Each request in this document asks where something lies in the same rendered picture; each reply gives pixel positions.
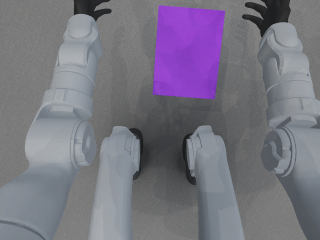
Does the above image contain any left robot forearm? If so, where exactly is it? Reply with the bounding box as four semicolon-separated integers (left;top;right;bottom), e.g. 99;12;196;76
25;14;103;160

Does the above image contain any robot left shin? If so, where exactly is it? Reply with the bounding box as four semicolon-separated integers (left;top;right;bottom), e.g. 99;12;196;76
99;126;137;173

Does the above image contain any right robot forearm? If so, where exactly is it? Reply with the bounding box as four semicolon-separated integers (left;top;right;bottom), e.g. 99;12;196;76
257;22;320;129

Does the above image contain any carton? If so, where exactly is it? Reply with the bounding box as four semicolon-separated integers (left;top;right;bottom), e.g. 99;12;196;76
152;5;225;100

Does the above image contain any right robot upper arm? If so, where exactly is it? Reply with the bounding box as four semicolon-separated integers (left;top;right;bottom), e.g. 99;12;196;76
260;126;320;240

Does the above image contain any left robot upper arm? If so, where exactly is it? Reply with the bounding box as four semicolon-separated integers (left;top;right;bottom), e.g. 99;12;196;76
0;118;97;240

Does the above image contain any right robot hand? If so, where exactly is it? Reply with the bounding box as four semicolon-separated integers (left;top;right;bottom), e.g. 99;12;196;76
242;0;291;38

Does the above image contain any left robot foot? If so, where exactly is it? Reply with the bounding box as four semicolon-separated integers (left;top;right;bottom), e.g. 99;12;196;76
129;128;143;180

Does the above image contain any left robot hand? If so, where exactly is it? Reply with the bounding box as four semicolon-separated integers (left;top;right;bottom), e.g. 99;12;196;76
74;0;112;21

